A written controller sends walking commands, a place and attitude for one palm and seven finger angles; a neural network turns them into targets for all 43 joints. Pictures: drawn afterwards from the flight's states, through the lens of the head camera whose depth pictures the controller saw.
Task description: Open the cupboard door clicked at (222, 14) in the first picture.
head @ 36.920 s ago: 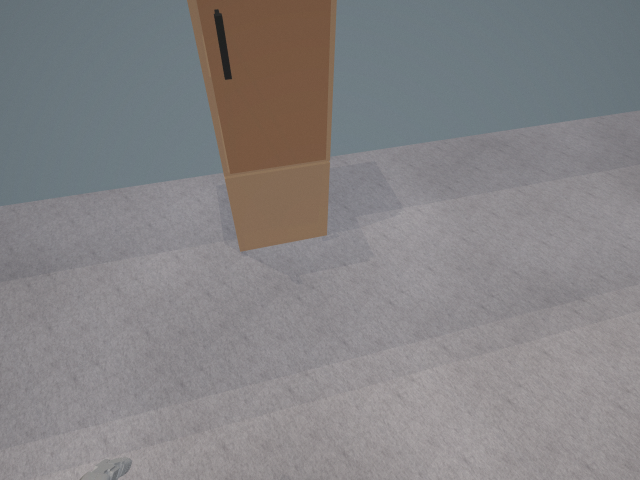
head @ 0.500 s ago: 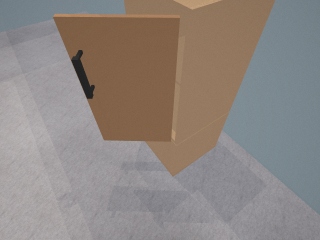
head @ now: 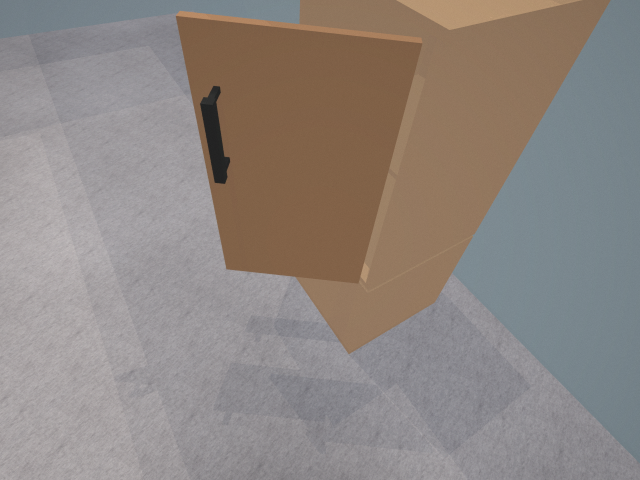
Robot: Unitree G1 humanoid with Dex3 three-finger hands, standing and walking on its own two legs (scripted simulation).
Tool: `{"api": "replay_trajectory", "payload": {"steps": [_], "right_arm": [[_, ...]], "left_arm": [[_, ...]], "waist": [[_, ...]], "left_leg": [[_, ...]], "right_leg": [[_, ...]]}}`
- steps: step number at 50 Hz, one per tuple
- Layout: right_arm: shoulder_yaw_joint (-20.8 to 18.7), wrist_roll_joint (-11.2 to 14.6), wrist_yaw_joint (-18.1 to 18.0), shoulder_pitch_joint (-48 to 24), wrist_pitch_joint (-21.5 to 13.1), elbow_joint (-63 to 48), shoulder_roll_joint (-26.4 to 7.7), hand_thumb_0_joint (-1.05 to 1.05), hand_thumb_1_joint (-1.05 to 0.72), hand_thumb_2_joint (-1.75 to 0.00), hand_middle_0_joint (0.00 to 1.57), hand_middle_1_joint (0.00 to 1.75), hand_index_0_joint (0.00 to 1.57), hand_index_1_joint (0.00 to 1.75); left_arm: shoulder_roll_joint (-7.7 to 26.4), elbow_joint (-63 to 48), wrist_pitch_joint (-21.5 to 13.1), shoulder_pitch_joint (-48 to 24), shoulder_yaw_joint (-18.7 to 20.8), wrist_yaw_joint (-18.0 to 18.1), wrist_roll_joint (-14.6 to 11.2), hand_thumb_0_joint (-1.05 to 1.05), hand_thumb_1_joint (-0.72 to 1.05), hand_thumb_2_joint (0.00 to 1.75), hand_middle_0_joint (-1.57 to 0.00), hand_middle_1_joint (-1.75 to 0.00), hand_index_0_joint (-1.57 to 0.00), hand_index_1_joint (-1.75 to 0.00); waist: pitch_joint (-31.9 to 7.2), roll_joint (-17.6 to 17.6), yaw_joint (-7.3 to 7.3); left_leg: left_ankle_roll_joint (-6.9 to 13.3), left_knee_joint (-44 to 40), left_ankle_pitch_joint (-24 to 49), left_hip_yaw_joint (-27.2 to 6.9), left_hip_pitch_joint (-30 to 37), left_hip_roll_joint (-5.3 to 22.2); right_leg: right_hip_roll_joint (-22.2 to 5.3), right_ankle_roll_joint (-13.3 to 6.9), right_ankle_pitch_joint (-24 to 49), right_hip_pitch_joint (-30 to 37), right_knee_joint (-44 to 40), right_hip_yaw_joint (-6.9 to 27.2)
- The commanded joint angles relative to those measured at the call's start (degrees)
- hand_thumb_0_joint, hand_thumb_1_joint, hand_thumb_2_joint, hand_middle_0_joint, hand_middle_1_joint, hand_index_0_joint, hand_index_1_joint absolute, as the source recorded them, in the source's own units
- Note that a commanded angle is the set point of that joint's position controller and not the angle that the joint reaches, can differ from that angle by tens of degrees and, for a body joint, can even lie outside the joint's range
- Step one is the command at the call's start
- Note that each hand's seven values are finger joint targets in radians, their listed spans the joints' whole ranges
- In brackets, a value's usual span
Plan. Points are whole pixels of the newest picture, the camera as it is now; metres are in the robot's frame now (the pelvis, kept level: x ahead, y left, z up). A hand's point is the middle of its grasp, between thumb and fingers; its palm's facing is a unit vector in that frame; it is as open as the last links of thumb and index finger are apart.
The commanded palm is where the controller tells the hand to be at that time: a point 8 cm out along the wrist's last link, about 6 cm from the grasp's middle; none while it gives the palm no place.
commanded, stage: come to a stop and stand still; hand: left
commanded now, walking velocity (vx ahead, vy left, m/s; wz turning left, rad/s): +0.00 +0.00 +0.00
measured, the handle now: (218, 137) +0.59 +0.22 +0.08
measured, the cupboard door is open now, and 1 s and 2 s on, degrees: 53 53 53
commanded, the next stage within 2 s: look again from close up in 0.26 s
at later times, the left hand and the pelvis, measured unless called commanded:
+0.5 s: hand out of the picture -0.01 +0.16 -0.18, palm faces -0.02 -0.98 -0.18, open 7.3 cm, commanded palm none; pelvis -0.02 -0.01 +0.00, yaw +0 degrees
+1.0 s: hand out of the picture -0.02 +0.17 -0.18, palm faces +0.01 -0.98 -0.18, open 7.4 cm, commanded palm none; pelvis -0.03 +0.00 +0.00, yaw +0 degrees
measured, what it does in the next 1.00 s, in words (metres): steps on the spot: right foot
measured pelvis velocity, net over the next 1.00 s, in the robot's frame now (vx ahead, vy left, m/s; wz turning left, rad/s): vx -0.03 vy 0.00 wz -0.01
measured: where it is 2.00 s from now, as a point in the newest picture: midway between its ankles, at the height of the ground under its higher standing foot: outside the picture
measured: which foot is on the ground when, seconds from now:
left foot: down 0.00-1.00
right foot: up 0.00-0.12, down 0.14-1.00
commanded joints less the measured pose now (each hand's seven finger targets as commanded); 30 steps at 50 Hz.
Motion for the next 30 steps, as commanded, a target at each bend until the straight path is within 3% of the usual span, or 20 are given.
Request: {"api": "replay_trajectory", "payload": {"steps": [1, 3, 4, 5, 6, 7, 8, 9, 10, 11, 13, 17, 18, 19, 20, 22, 24, 28, 30], "right_arm": [[-1.5, 0.3, -0.9, 0.3, -1.5, -2.1, -9.6, 0.00, -0.90, -0.90, 0.20, 0.30, 0.20, 0.30], [-1.7, 0.7, -0.7, 1.8, -1.7, -1.1, -9.6, 0.00, -0.90, -0.90, 0.20, 0.30, 0.20, 0.30], [-1.4, 1.2, -0.7, 1.5, -1.8, -0.5, -9.0, 0.00, -0.90, -0.90, 0.20, 0.30, 0.20, 0.30], [-1.3, 1.7, -0.5, 2.0, -1.7, -0.2, -7.8, 0.00, -0.90, -0.90, 0.20, 0.30, 0.20, 0.30], [-1.2, 1.9, -0.3, 2.2, -1.5, -0.2, -6.4, 0.00, -0.90, -0.90, 0.20, 0.30, 0.20, 0.30], [-1.0, 1.9, 0.0, 2.8, -1.4, 0.2, -5.9, 0.00, -0.90, -0.90, 0.20, 0.30, 0.20, 0.30], [-1.0, 1.8, 0.3, 3.5, -1.6, 0.8, -5.6, 0.00, -0.90, -0.90, 0.20, 0.30, 0.20, 0.30], [-1.0, 1.6, 0.2, 3.6, -1.6, 1.3, -5.4, 0.00, -0.90, -0.90, 0.20, 0.30, 0.20, 0.30], [-1.0, 1.5, 0.0, 3.4, -1.8, 1.9, -6.2, 0.00, -0.90, -0.90, 0.20, 0.30, 0.20, 0.30], [-1.0, 1.6, 0.0, 3.4, -1.9, 2.3, -6.4, 0.00, -0.90, -0.90, 0.20, 0.30, 0.20, 0.30], [-0.9, 1.5, 0.0, 3.8, -1.9, 3.1, -6.3, 0.00, -0.90, -0.90, 0.20, 0.30, 0.20, 0.30], [-0.3, 1.4, 0.0, 4.2, -1.7, 4.7, -5.4, 0.00, -0.90, -0.90, 0.20, 0.30, 0.20, 0.30], [0.0, 1.5, 0.6, 1.0, -2.8, 0.1, -7.5, 0.00, -0.90, -0.90, 0.20, 0.30, 0.20, 0.30], [0.7, 1.5, 0.9, 0.5, -2.7, -2.0, -6.8, 0.00, -0.90, -0.90, 0.20, 0.30, 0.20, 0.30], [0.7, 0.9, 0.7, 3.9, -2.8, -0.9, -4.3, 0.00, -0.90, -0.90, 0.20, 0.30, 0.20, 0.30], [0.7, 0.8, 0.5, 6.2, -2.9, -0.5, -5.3, 0.00, -0.90, -0.90, 0.20, 0.30, 0.20, 0.30], [0.7, 0.8, 0.3, 6.8, -3.0, -0.6, -5.7, 0.00, -0.90, -0.90, 0.20, 0.30, 0.20, 0.30], [0.6, 0.8, 0.1, 6.8, -2.8, -0.9, -6.0, 0.00, -0.90, -0.90, 0.20, 0.30, 0.20, 0.30], [0.6, 0.8, 0.1, 7.4, -2.9, -0.7, -5.8, 0.00, -0.90, -0.90, 0.20, 0.30, 0.20, 0.30]], "left_arm": [[1.3, -2.0, -1.8, 2.9, -0.4, -0.5, 0.1, 0.00, 0.90, 0.90, -0.20, -0.30, -0.20, -0.30], [1.0, -1.3, -2.5, 4.8, -0.9, -0.4, 0.0, 0.00, 0.90, 0.90, -0.20, -0.30, -0.20, -0.30], [1.2, -0.4, -3.0, 6.1, -1.1, -0.3, -0.1, 0.00, 0.90, 0.90, -0.20, -0.30, -0.20, -0.30], [2.4, 0.2, -3.5, 6.9, -1.3, 0.0, 0.0, 0.00, 0.90, 0.90, -0.20, -0.30, -0.20, -0.30], [3.6, 0.3, -4.0, 6.3, -1.4, 0.2, 0.0, 0.00, 0.90, 0.90, -0.20, -0.30, -0.20, -0.30], [4.5, 0.3, -4.2, 5.2, -1.6, 0.1, -0.1, 0.00, 0.90, 0.90, -0.20, -0.30, -0.20, -0.30], [5.1, 0.2, -4.2, 4.9, -1.8, 0.0, -0.2, 0.00, 0.90, 0.90, -0.20, -0.30, -0.20, -0.30], [4.0, 0.9, -4.5, 5.4, -1.7, 0.0, -0.1, 0.00, 0.90, 0.90, -0.20, -0.30, -0.20, -0.30], [3.4, 1.3, -4.9, 5.7, -2.0, 0.2, -0.2, 0.00, 0.90, 0.90, -0.20, -0.30, -0.20, -0.30], [2.8, 1.6, -5.0, 6.0, -2.3, 0.4, -0.2, 0.00, 0.90, 0.90, -0.20, -0.30, -0.20, -0.30], [2.0, 2.2, -4.9, 6.6, -2.5, 0.5, -0.3, 0.00, 0.90, 0.90, -0.20, -0.30, -0.20, -0.30], [1.8, 3.3, -4.7, 8.1, -2.6, 0.5, -0.3, 0.00, 0.90, 0.90, -0.20, -0.30, -0.20, -0.30], [1.8, 3.1, -6.2, 12.6, -3.1, 2.8, 1.4, 0.00, 0.90, 0.90, -0.20, -0.30, -0.20, -0.30], [3.9, 2.3, -6.9, 11.1, -2.9, 2.6, 0.7, 0.00, 0.90, 0.90, -0.20, -0.30, -0.20, -0.30], [3.2, 1.0, -6.8, 9.9, -2.9, 2.4, 0.6, 0.00, 0.90, 0.90, -0.20, -0.30, -0.20, -0.30], [2.6, 0.4, -6.5, 9.7, -3.0, 2.0, 0.1, 0.00, 0.90, 0.90, -0.20, -0.30, -0.20, -0.30], [2.4, -0.4, -5.9, 9.4, -2.8, 1.7, 0.2, 0.00, 0.90, 0.90, -0.20, -0.30, -0.20, -0.30], [1.8, -0.8, -5.1, 9.9, -2.8, 1.3, 0.1, 0.00, 0.90, 0.90, -0.20, -0.30, -0.20, -0.30], [1.9, -1.1, -5.0, 10.0, -2.7, 1.2, 0.1, 0.00, 0.90, 0.90, -0.20, -0.30, -0.20, -0.30]], "waist": [[-2.4, 9.8, 0.14], [-4.7, 7.9, -0.08], [-3.8, 6.8, 0.50], [-3.4, 3.6, 0.02], [-1.9, 0.0, -1.18], [-1.8, -0.9, -2.25], [-2.6, 1.8, -2.81], [-4.3, 1.2, -2.70], [-4.9, -2.1, -2.35], [-4.6, -2.8, -2.30], [-2.2, -2.1, -2.14], [2.0, 2.5, -1.70], [3.9, 1.0, 0.18], [2.3, 3.2, -1.42], [-0.2, 4.2, -2.05], [-4.0, 3.2, -2.06], [-3.5, 5.5, -1.73], [0.3, 4.8, -1.11], [0.4, 4.6, -0.91]], "left_leg": [[6.7, -17.3, 1.6, -13.6, 1.4, 13.6], [5.8, -15.1, 4.6, -12.4, 4.8, 12.7], [4.4, -12.9, 6.1, -10.9, 4.3, 11.1], [2.1, -10.8, 4.4, -9.4, 3.2, 8.2], [-0.3, -9.5, 2.6, -6.7, 4.0, 5.4], [-1.4, -9.1, 1.6, -5.3, 7.6, 3.9], [-1.5, -9.3, 1.9, -5.4, 11.1, 3.4], [-1.2, -9.1, 4.6, -5.3, 12.0, 4.2], [-0.9, -8.5, 7.4, -5.7, 11.7, 5.3], [-0.8, -9.0, 8.1, -5.8, 11.3, 5.7], [-0.9, -10.5, 5.7, -6.0, 10.2, 5.7], [-1.2, -12.2, 2.0, -5.8, 7.7, 5.2], [-2.2, -1.3, 8.0, -4.9, 3.3, 5.9], [-2.1, -3.2, 6.0, -4.6, 3.7, 5.6], [-1.2, -4.3, 4.3, -5.3, 3.7, 4.5], [-0.6, -3.8, 6.6, -5.6, 4.5, 5.0], [-0.1, -4.2, 7.3, -6.3, 3.5, 5.6], [0.2, -5.9, 2.9, -7.1, -0.2, 5.6], [0.4, -6.6, 2.5, -7.6, -0.9, 5.9]], "right_leg": [[-0.8, 0.3, -1.1, 3.6, -5.2, 0.4], [-0.4, 0.5, 2.8, 7.3, -15.9, -0.4], [-0.5, 0.3, 8.6, 10.0, -23.5, 0.3], [-1.9, -0.5, 13.0, 11.4, -29.5, 4.6], [-5.4, -2.0, 13.6, 8.6, -31.5, 8.6], [-7.6, -3.1, 11.2, 4.5, -32.7, 9.4], [-7.6, -3.2, 7.9, 1.4, -32.7, 9.0], [-5.5, -2.5, 10.5, 2.9, -31.6, 7.8], [-4.8, -1.9, 14.8, 5.1, -30.9, 7.0], [-4.9, -1.6, 16.0, 6.0, -31.0, 6.4], [-4.5, -1.4, 12.4, 5.4, -32.0, 6.5], [-4.2, -1.8, 8.9, 4.7, -33.0, 6.7], [-5.1, -0.8, 21.2, 4.6, -31.5, 7.9], [-7.2, -1.8, 22.6, 4.7, -30.8, 7.6], [-6.6, -2.5, 20.0, 7.0, -28.7, 7.4], [-4.5, -2.8, 16.1, 8.1, -26.7, 6.0], [-3.5, -2.9, 14.3, 8.1, -25.3, 4.4], [-2.5, -2.9, 10.3, 6.2, -24.7, 4.6], [-2.4, -2.8, 10.4, 6.6, -24.5, 4.2]]}}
